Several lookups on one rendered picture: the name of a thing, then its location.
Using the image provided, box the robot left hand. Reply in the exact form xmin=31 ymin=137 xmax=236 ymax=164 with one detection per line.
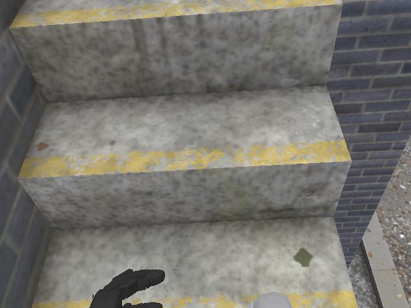
xmin=89 ymin=269 xmax=165 ymax=308

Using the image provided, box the right robot thigh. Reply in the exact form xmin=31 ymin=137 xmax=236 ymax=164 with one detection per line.
xmin=245 ymin=292 xmax=293 ymax=308

